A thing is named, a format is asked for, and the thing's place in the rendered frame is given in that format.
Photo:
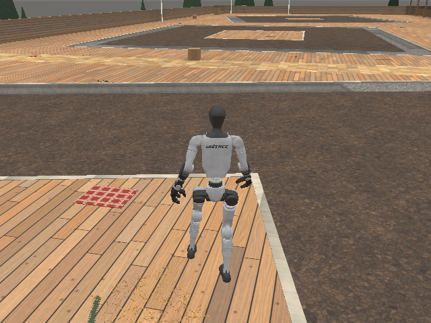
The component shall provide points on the left robot forearm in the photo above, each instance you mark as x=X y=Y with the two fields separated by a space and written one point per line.
x=181 y=178

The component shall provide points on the robot left hand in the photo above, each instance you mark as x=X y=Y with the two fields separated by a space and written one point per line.
x=175 y=193

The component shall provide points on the robot left upper arm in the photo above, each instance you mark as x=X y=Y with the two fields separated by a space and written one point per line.
x=191 y=152

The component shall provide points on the right robot forearm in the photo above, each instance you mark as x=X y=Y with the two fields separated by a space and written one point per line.
x=247 y=174

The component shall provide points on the humanoid robot torso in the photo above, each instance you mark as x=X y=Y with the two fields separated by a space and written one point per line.
x=216 y=158

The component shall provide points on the robot right upper arm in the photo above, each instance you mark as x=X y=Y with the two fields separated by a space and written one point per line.
x=240 y=151

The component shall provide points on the robot left thigh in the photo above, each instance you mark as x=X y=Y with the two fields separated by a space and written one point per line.
x=199 y=196

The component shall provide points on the robot right hand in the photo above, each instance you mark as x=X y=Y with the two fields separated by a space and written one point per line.
x=244 y=185

